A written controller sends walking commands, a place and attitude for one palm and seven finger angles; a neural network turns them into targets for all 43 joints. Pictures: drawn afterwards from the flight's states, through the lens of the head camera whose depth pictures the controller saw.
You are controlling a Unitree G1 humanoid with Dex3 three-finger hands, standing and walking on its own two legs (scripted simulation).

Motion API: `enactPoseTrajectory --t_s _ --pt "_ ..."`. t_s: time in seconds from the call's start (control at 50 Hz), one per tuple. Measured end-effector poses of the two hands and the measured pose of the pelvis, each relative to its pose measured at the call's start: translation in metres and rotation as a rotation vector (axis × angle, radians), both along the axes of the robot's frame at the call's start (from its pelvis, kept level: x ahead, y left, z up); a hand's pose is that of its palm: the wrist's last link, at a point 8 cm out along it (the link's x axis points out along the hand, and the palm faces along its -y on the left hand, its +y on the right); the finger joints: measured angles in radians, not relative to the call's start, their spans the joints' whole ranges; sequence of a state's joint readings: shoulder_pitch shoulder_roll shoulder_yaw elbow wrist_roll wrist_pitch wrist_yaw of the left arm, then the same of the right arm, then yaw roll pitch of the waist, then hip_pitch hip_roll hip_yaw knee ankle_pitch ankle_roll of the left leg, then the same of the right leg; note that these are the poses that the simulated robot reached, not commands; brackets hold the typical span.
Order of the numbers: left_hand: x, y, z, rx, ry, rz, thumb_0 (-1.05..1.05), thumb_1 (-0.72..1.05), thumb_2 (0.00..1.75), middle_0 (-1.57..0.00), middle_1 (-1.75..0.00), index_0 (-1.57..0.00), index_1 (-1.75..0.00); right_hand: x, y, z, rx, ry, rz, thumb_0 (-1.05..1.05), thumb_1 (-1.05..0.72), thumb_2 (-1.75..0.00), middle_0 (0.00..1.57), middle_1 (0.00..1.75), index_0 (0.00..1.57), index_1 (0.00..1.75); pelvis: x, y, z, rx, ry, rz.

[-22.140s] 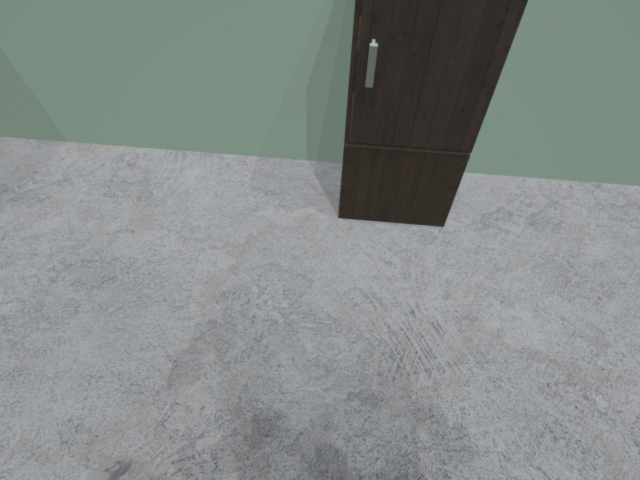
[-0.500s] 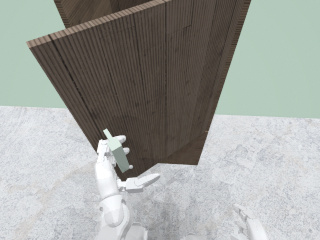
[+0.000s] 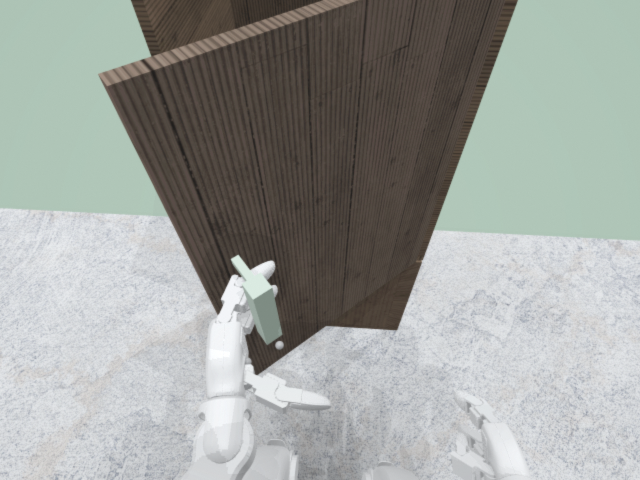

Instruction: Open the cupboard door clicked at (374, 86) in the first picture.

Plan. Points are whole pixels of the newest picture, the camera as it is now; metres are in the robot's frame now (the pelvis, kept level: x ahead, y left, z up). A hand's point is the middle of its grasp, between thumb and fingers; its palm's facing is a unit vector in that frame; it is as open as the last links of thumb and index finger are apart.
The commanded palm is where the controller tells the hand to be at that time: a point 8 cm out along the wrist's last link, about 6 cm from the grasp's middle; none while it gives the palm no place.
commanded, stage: slide the hand sideways off the handle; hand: left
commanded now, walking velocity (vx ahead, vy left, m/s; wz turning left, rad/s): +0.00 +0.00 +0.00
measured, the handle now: (255, 299) +0.33 +0.10 +0.05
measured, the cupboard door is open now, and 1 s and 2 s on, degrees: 41 41 41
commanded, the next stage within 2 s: draw the hand back to the body in 1.10 s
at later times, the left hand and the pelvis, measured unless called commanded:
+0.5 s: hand (250, 388) +0.22 +0.09 +0.04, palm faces -0.06 -1.00 -0.01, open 16.1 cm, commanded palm +0.20 +0.16 +0.04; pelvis -0.01 +0.02 -0.01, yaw -2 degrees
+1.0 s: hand (193, 409) +0.20 +0.15 +0.04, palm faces +0.00 -1.00 -0.02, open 16.2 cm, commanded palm +0.17 +0.21 +0.04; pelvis +0.00 +0.01 -0.01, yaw -2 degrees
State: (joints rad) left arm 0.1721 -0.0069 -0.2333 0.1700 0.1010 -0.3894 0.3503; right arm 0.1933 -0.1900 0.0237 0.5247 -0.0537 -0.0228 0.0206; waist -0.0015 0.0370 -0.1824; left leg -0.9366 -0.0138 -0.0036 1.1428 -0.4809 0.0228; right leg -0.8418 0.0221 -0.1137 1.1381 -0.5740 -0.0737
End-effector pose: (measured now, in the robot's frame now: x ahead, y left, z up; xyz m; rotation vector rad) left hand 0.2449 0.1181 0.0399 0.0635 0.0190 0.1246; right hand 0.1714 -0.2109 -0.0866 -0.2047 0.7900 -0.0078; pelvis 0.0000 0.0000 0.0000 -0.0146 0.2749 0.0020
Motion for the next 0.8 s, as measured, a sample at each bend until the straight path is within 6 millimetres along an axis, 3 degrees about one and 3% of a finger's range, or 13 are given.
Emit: enactPoseTrajectory --t_s 0.06,0.12,0.2,0.34,0.52,0.8 --pt "-0.005 0.006 0.0 0.039 -0.012 -0.204 -0.02 -0.49 0.31 -0.29 -0.47 -0.25 -0.49 -0.007 -0.003 -0.002 -0.003 0.0 -0.022 0.01 -0.91 -0.89 0.2 0.3 0.2 0.3 -0.005 0.003 -0.003 -0.006 -0.009 0.0" --pt "-0.009 0.005 0.002 -0.027 -0.001 -0.297 -0.02 -0.5 0.3 -0.24 -0.4 -0.2 -0.42 -0.016 -0.004 -0.002 -0.001 -0.005 -0.056 0.01 -0.91 -0.9 0.2 0.3 0.2 0.3 -0.009 0.009 -0.003 -0.014 -0.024 -0.006" --pt "-0.011 0.002 0.005 -0.114 0.009 -0.271 -0.02 -0.5 0.3 -0.19 -0.35 -0.2 -0.37 -0.026 -0.004 0.002 -0.006 -0.007 -0.08 0.01 -0.91 -0.9 0.2 0.3 0.2 0.3 -0.011 0.014 0.0 -0.014 -0.03 -0.02" --pt "-0.02 0.004 0.003 -0.096 -0.012 -0.223 -0.02 -0.5 0.3 -0.2 -0.35 -0.22 -0.34 -0.033 0.001 0.007 -0.002 -0.011 -0.08 0.01 -0.91 -0.9 0.2 0.3 0.2 0.3 -0.012 0.018 -0.004 -0.008 -0.019 -0.038" --pt "-0.043 0.032 0.003 -0.052 -0.001 -0.181 -0.02 -0.5 0.3 -0.2 -0.33 -0.2 -0.33 -0.021 0.01 0.005 0.011 -0.027 -0.056 0.01 -0.91 -0.9 0.2 0.3 0.2 0.3 -0.01 0.021 -0.007 -0.018 -0.021 -0.031" --pt "-0.049 0.06 0.003 -0.058 0.027 -0.168 -0.02 -0.5 0.3 -0.18 -0.31 -0.2 -0.32 -0.001 0.007 0.008 -0.008 -0.057 -0.06 0.01 -0.91 -0.9 0.2 0.3 0.2 0.3 -0.002 0.016 -0.009 -0.023 0.004 -0.026"
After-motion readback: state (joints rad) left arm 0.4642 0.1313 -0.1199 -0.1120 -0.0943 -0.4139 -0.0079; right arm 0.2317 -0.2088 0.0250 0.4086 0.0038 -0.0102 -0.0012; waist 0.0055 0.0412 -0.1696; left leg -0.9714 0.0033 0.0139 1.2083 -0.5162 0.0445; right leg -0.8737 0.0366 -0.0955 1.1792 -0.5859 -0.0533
